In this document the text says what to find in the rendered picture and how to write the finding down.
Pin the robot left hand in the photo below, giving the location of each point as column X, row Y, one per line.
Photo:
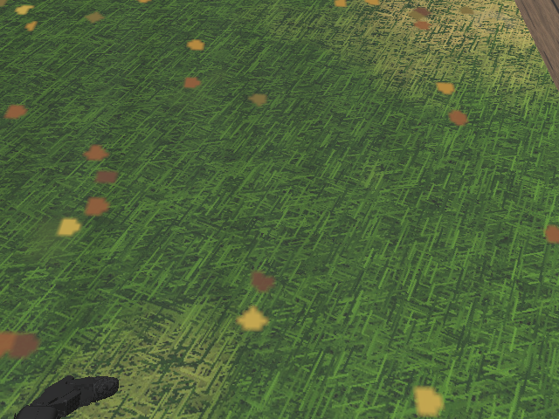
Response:
column 65, row 396

